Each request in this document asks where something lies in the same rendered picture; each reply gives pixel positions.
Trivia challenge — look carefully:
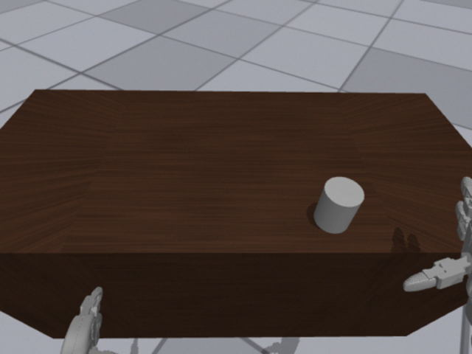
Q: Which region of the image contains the right robot hand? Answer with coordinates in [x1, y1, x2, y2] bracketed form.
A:
[403, 176, 472, 291]

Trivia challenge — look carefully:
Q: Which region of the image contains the left robot hand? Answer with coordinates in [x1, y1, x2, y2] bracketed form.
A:
[60, 287, 118, 354]

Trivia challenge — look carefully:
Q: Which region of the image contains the can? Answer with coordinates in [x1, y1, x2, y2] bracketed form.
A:
[314, 177, 364, 234]

